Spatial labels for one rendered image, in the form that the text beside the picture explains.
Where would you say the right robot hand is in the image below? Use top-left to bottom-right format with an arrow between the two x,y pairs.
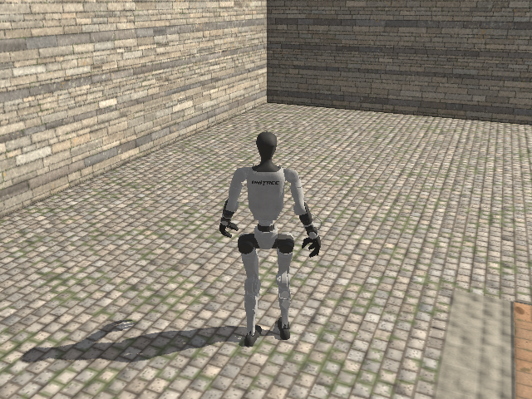
302,236 -> 321,258

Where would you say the left robot hand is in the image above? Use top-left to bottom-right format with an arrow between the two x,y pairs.
219,222 -> 239,238

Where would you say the robot left upper arm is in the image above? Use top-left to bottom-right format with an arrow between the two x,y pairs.
226,167 -> 249,212

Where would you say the robot right upper arm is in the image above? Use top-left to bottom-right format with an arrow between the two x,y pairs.
283,168 -> 307,215

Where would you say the right robot foot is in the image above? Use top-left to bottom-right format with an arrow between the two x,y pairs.
278,317 -> 290,340

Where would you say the robot right forearm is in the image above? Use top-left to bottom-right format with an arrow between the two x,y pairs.
299,202 -> 318,239

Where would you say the robot left thigh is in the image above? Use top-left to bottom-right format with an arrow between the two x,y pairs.
238,233 -> 261,293

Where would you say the robot left forearm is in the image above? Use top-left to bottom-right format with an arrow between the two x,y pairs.
220,199 -> 234,226

